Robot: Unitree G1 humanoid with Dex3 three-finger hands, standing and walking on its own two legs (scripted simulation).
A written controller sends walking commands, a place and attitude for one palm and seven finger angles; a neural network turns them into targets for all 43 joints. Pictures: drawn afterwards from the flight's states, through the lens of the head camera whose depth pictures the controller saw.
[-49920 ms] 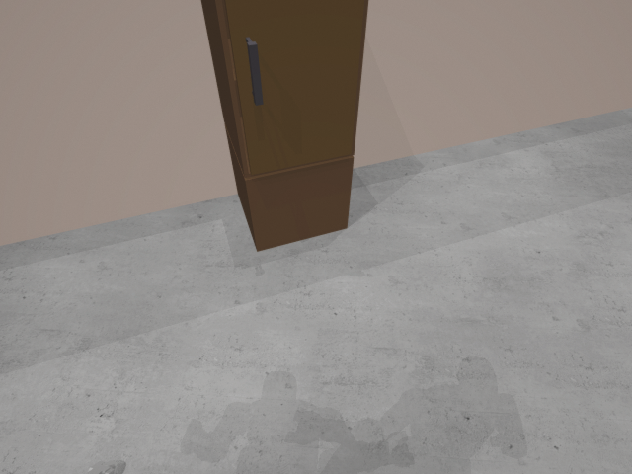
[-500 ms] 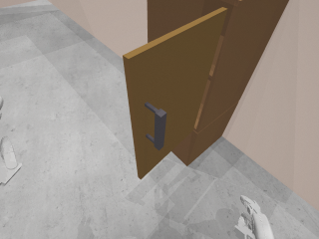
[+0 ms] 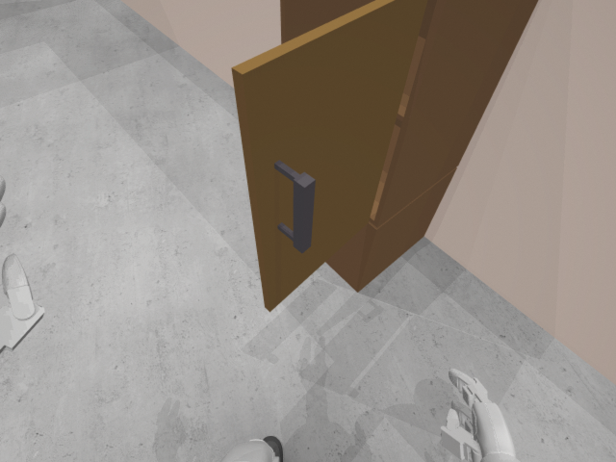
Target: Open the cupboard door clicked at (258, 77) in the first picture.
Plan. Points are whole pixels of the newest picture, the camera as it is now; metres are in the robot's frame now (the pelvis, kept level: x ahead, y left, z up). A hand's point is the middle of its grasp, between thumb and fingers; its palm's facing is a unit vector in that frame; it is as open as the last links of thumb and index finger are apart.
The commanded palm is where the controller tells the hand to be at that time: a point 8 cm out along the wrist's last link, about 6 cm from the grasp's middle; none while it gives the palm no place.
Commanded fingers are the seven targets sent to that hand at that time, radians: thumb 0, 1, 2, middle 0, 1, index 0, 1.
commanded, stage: step back with the hand held close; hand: left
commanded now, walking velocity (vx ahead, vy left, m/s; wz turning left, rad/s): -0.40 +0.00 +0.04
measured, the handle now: (293, 209) +0.46 +0.08 +0.02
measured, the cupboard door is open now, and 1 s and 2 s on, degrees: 95 95 95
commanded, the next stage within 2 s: stop stepping back and stand still in 0.38 s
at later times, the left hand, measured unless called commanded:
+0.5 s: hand out of the picture +0.07 +0.24 +0.17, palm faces +0.42 -0.77 -0.48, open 7.4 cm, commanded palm +0.01 +0.28 +0.18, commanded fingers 0.00 0.90 0.90 -0.20 -0.30 -0.20 -0.30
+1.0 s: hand out of the picture -0.05 +0.24 +0.17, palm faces +0.50 -0.75 -0.43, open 7.4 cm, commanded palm -0.10 +0.28 +0.18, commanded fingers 0.00 0.90 0.90 -0.20 -0.30 -0.20 -0.30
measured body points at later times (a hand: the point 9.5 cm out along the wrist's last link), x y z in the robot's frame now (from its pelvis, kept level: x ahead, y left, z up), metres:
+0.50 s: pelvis -0.13 -0.02 +0.00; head -0.11 -0.01 +0.45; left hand +0.04 +0.28 +0.19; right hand +0.06 -0.25 -0.08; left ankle -0.03 +0.09 -0.70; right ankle -0.17 -0.13 -0.73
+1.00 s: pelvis -0.23 -0.03 +0.00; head -0.26 -0.02 +0.45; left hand -0.09 +0.28 +0.19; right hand -0.08 -0.26 -0.08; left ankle -0.20 +0.09 -0.71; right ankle -0.17 -0.13 -0.73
